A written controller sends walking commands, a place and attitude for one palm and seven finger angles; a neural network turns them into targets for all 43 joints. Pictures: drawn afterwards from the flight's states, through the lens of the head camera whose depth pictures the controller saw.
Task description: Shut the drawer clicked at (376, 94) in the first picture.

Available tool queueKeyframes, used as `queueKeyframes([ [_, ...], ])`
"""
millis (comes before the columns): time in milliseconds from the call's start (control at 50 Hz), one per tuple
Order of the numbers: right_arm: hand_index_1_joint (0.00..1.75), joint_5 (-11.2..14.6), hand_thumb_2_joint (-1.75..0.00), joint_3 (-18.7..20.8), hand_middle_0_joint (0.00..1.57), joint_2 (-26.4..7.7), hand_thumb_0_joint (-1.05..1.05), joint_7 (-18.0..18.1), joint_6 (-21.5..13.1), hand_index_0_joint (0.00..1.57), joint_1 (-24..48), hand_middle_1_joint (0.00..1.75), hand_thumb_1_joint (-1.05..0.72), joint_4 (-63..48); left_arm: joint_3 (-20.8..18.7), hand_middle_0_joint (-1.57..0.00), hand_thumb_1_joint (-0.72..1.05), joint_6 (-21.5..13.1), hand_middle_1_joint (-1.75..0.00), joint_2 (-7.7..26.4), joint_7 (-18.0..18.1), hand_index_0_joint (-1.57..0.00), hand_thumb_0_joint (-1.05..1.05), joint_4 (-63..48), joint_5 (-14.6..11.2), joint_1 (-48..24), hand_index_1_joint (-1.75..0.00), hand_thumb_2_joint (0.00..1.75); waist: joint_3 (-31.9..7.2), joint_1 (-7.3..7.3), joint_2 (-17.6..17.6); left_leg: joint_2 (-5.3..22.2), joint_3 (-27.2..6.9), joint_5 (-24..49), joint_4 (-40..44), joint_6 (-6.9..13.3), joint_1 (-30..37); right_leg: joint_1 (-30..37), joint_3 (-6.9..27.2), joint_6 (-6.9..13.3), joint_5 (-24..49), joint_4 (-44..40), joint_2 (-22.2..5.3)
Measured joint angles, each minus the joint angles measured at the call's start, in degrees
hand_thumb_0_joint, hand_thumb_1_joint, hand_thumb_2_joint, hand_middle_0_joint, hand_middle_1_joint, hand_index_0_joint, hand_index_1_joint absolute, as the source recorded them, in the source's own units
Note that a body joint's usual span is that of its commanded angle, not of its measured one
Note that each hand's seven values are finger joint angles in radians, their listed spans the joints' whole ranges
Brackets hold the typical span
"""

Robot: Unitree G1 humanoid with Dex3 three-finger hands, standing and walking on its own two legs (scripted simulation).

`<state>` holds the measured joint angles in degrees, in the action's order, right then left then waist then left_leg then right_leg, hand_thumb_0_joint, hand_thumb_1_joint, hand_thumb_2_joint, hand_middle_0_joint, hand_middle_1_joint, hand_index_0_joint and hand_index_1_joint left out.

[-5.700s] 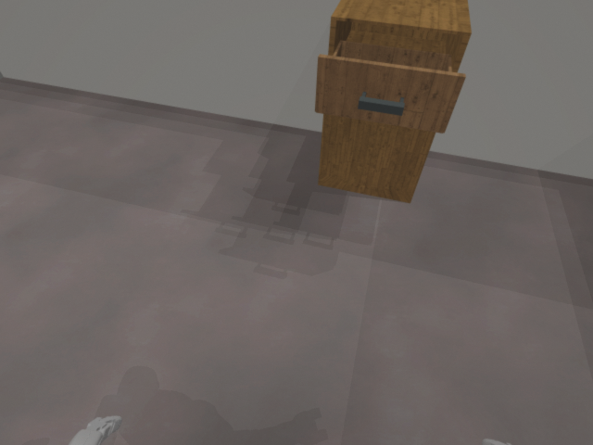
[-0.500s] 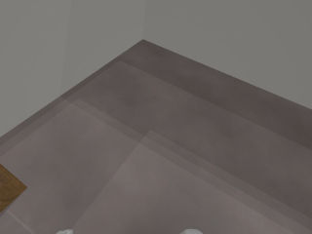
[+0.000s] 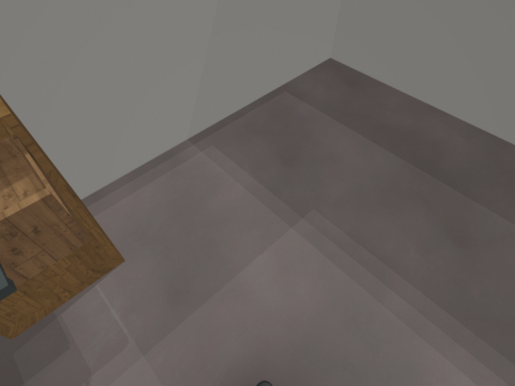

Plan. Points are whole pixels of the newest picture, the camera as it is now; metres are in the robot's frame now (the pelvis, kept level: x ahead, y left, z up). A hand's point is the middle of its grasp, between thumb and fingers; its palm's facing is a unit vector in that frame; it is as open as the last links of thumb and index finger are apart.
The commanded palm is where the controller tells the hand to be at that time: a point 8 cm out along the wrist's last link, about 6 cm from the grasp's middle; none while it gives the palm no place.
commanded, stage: turn to face it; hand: left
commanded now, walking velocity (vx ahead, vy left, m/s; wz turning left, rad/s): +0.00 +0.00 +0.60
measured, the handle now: out of the picture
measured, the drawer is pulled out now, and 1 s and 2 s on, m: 0.30 0.30 0.30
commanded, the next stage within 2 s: take the last steps up to it in 1.14 s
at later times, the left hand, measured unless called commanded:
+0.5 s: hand out of the picture -0.07 +0.19 -0.17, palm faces +0.38 -0.88 -0.27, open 7.3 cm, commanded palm none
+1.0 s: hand out of the picture +0.02 +0.30 -0.16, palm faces +0.56 -0.80 -0.23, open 7.4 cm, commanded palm none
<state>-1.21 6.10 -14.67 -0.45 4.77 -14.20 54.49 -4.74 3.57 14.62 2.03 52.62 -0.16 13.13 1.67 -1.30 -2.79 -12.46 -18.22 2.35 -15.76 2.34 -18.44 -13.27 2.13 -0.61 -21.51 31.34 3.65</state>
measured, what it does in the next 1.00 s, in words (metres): steps on the spot, turning left: right foot, then left foot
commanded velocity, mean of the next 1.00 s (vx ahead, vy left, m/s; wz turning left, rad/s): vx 0.00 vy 0.00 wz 0.50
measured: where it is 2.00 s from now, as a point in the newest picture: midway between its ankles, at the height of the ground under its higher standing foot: outside the picture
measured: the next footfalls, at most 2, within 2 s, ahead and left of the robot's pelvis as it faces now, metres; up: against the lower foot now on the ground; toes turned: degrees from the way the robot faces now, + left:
right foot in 0.02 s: -0.01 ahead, -0.11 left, +0.00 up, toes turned +4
left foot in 0.56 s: +0.01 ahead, +0.12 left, +0.00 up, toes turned +29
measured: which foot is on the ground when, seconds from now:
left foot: down 0.00-0.02, up 0.04-0.54, down 0.56-1.00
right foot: up 0.00-0.00, down 0.02-0.56, up 0.58-1.00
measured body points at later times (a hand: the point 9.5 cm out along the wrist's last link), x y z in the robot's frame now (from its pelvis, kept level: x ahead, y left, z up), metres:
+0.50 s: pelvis +0.01 +0.01 -0.01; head +0.07 +0.01 +0.43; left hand -0.08 +0.24 -0.15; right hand +0.21 -0.19 -0.16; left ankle -0.04 +0.12 -0.71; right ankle -0.05 -0.11 -0.74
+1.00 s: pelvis +0.02 +0.06 +0.00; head +0.04 +0.10 +0.45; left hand -0.01 +0.34 -0.14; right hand +0.19 -0.13 -0.13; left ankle -0.02 +0.10 -0.74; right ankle +0.12 -0.08 -0.66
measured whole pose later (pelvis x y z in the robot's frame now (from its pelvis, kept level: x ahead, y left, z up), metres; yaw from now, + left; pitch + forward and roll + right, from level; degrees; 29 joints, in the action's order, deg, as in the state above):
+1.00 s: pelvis +0.02 +0.06 +0.00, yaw +34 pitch -1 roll -2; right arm -0.8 2.1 -10.6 0.2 0.9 -15.3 53.5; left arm -2.9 3.2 14.0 1.6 50.4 0.7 6.4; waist 4.5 -1.7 1.1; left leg -5.2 -3.9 -13.9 -24.6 5.7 -9.3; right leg -27.7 0.1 -6.9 -20.5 60.4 -4.4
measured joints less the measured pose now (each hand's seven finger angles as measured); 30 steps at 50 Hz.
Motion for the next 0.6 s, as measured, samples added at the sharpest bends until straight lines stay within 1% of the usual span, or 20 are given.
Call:
queueKeyframes([
  [20, 0.30, 0.27, -0.90, 0.11, 0.21, -0.02, 0.01, 0.01, 0.18, 0.21, 0.34, 0.30, -0.90, -0.29, 0.04, -0.20, 0.91, -0.18, -0.30, 0.47, -0.02, -0.20, 0.01, -0.38, 0.09, 1.03, -0.30, 0.90, -0.44, 0.47, 0.99, -0.95, 1.47, -3.19, -2.59, -1.34, -2.02, 2.48, 0.35, 1.03, -0.32, -5.36, -0.99],
  [40, 0.30, 0.45, -0.90, 0.34, 0.21, -0.20, 0.01, 0.18, 0.18, 0.21, 0.89, 0.30, -0.90, -0.45, 0.00, -0.20, 0.91, -0.28, -0.30, 0.55, 0.18, -0.20, 0.01, -0.24, 0.51, 1.47, -0.30, 0.90, -0.35, 1.08, 1.21, -1.20, 3.79, -10.56, -9.00, -3.13, -5.29, 2.96, 0.29, 2.06, 3.19, -7.89, -1.49],
  [60, 0.30, 0.24, -0.90, 0.55, 0.21, -0.58, 0.01, 0.32, 0.06, 0.21, 1.26, 0.30, -0.90, -0.55, 0.16, -0.20, 0.91, 0.01, -0.30, 0.27, 0.46, -0.20, 0.01, 0.19, 0.79, 1.56, -0.30, 0.90, 0.04, 1.18, 0.58, -0.72, 5.89, -16.67, -17.70, -4.15, -8.58, 3.02, -0.61, 2.76, 4.99, -7.97, -1.48],
  [80, 0.30, -0.05, -0.90, 0.71, 0.21, -0.86, 0.01, 0.29, 0.00, 0.21, 1.22, 0.30, -0.90, -0.89, 0.46, -0.20, 0.91, 0.49, -0.30, 0.07, 0.59, -0.20, 0.01, 0.54, 0.96, 1.62, -0.30, 0.90, 0.27, 0.83, 0.18, -0.23, 7.73, -19.93, -26.75, -4.74, -11.58, 3.44, -1.82, 3.16, 5.56, -8.07, -1.79],
  [100, 0.30, -0.29, -0.90, 0.72, 0.20, -1.00, 0.01, 0.10, -0.08, 0.20, 0.97, 0.30, -0.90, -1.21, 0.61, -0.20, 0.91, 0.70, -0.30, -0.05, 0.60, -0.20, 0.01, 0.80, 0.94, 1.74, -0.30, 0.90, 0.28, 0.60, 0.18, 0.74, 9.65, -21.07, -34.73, -5.20, -13.90, 3.97, -2.87, 3.35, 5.58, -8.33, -2.32],
  [140, 0.30, -0.36, -0.90, 0.43, 0.20, -1.18, 0.01, -0.55, -0.28, 0.20, 0.42, 0.30, -0.91, -1.57, 0.85, -0.20, 0.91, 0.25, -0.30, -0.37, 0.55, -0.20, 0.01, 0.96, 0.80, 2.03, -0.30, 0.90, 0.18, 0.31, 0.62, 4.00, 12.58, -20.43, -45.61, -5.88, -16.00, 4.94, -4.44, 3.47, 5.13, -8.70, -3.40],
  [160, 0.30, -0.34, -0.90, 0.24, 0.20, -1.27, 0.01, -0.80, -0.45, 0.20, 0.17, 0.30, -0.91, -1.68, 1.11, -0.20, 0.91, -0.32, -0.30, -0.66, 0.45, -0.20, 0.01, 0.84, 0.76, 2.07, -0.30, 0.90, 0.32, 0.15, 0.84, 5.79, 13.37, -19.81, -48.58, -6.22, -15.98, 5.35, -5.20, 3.48, 4.73, -8.54, -3.93],
  [200, 0.30, -0.29, -0.90, -0.12, 0.20, -1.50, 0.01, -0.99, -0.55, 0.20, -0.21, 0.30, -0.91, -1.52, 1.81, -0.20, 0.91, -1.71, -0.30, -1.63, 0.18, -0.20, 0.01, 0.33, 0.69, 2.06, -0.30, 0.90, 0.56, -0.11, 1.12, 8.96, 14.06, -19.50, -51.18, -6.94, -14.96, 5.96, -6.88, 3.46, 3.61, -7.60, -5.10],
  [260, 0.30, -0.25, -0.90, -0.55, 0.20, -1.86, 0.01, -0.90, 0.14, 0.20, 0.15, 0.30, -0.91, -0.63, 2.96, -0.20, 0.91, -3.35, -0.30, -3.82, -0.22, -0.20, 0.01, -0.79, 0.81, 2.24, -0.30, 0.90, 1.02, -0.06, 1.22, 12.41, 14.44, -20.82, -51.46, -7.82, -12.85, 6.63, -9.45, 3.04, 1.63, -5.62, -6.92],
  [320, 0.30, -0.21, -0.90, -0.96, 0.20, -2.01, 0.01, -0.80, 0.91, 0.20, 1.86, 0.30, -0.91, 0.15, 3.70, -0.20, 0.91, -4.00, -0.30, -5.88, -0.20, -0.20, 0.01, -1.54, 1.21, 2.95, -0.30, 0.90, 1.79, 0.38, 1.14, 14.29, 15.15, -22.61, -50.18, -8.10, -11.10, 7.15, -11.74, 2.41, 0.04, -3.98, -8.43],
  [400, 0.30, -0.12, -0.90, -1.59, 0.20, -1.55, 0.01, -0.98, 1.06, 0.20, 5.35, 0.30, -0.91, 0.07, 3.67, -0.21, 0.94, -3.84, -0.30, -5.85, -0.27, -0.21, 0.01, -1.61, 1.56, 4.69, -0.30, 0.90, 3.16, 1.38, 1.11, 15.01, 17.42, -23.93, -46.20, -7.62, -9.24, 7.60, -14.51, 1.61, -1.43, -2.55, -9.58],
  [460, 0.30, 0.01, -0.90, -2.21, 0.20, -0.88, 0.01, -1.25, 0.62, 0.20, 8.31, 0.30, -0.91, -0.76, 3.42, -0.21, 0.93, -3.33, -0.30, -5.10, -0.37, -0.21, 0.01, -1.20, 1.81, 6.06, -0.30, 0.90, 4.29, 2.40, 1.50, 14.75, 20.38, -24.52, -39.40, -6.71, -7.07, 7.60, -16.40, 0.73, -2.53, -1.32, -10.19],
  [520, 0.30, 0.16, -0.90, -2.89, 0.20, 0.00, 0.01, -1.38, -0.42, 0.20, 10.58, 0.30, -0.91, -2.29, 2.74, -0.20, 0.92, -2.76, -0.30, -3.56, -0.47, -0.21, 0.01, -0.56, 1.87, 7.12, -0.30, 0.90, 5.20, 3.45, 2.70, 13.42, 23.70, -24.16, -29.28, -5.08, -3.51, 7.07, -18.31, -0.54, -4.46, 1.40, -11.22],
  [540, 0.30, 0.13, -0.90, -3.10, 0.20, 0.21, 0.01, -1.42, -0.98, 0.20, 10.95, 0.30, -0.91, -3.02, 2.46, -0.20, 0.92, -2.60, -0.30, -2.89, -0.54, -0.21, 0.01, -0.31, 1.74, 7.50, -0.30, 0.90, 5.29, 3.59, 3.24, 12.66, 24.67, -22.05, -24.72, -4.38, -1.68, 6.37, -18.91, -1.01, -5.53, 3.71, -11.89],
  [560, 0.30, 0.04, -0.90, -3.26, 0.20, 0.39, 0.01, -1.45, -1.73, 0.20, 11.27, 0.30, -0.91, -3.68, 2.13, -0.20, 0.92, -2.42, -0.30, -2.17, -0.65, -0.21, 0.01, 0.00, 1.46, 7.82, -0.30, 0.90, 5.39, 3.70, 3.88, 11.96, 25.24, -20.83, -21.23, -1.95, 0.09, 4.60, -19.02, -1.43, -6.44, 8.25, -12.96],
  [580, 0.30, 0.09, -0.90, -3.31, 0.20, 0.80, 0.01, -1.36, -2.54, 0.20, 11.63, 0.30, -0.91, -4.16, 1.78, -0.20, 0.92, -1.96, -0.30, -1.29, -0.81, -0.20, 0.01, 0.55, 1.10, 7.33, -0.30, 0.90, 5.86, 3.74, 4.97, 11.06, 25.18, -21.98, -21.81, 0.22, -0.14, 1.66, -16.83, -2.18, -8.32, 15.37, -13.62],
  [600, 0.30, 0.42, -0.90, -3.52, 0.20, 1.05, 0.01, -1.32, -3.16, 0.20, 11.70, 0.30, -0.91, -4.55, 1.56, -0.20, 0.91, -1.22, -0.30, -0.57, -0.80, -0.20, 0.01, 0.86, 0.91, 6.62, -0.30, 0.90, 6.24, 3.97, 5.58, 10.59, 24.86, -22.91, -22.81, 1.59, -0.37, -1.57, -13.58, -2.68, -10.33, 22.84, -13.05],
])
